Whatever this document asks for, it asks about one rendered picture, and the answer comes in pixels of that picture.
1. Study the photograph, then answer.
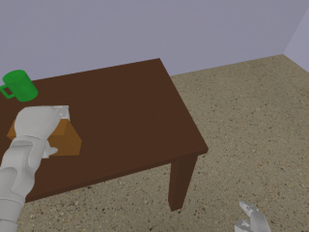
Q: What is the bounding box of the right robot hand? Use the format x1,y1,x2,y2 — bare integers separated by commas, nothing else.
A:
234,200,271,232

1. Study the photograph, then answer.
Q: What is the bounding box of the sponge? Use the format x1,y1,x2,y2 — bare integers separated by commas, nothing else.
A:
7,119,82,157

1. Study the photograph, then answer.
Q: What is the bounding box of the left robot forearm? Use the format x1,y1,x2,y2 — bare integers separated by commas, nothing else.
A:
0,135,46,232

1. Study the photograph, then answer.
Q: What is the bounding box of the left robot hand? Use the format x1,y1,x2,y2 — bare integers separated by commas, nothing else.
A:
14,105,70,159

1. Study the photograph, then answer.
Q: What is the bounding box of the table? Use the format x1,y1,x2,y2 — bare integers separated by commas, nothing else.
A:
0,58,209,212

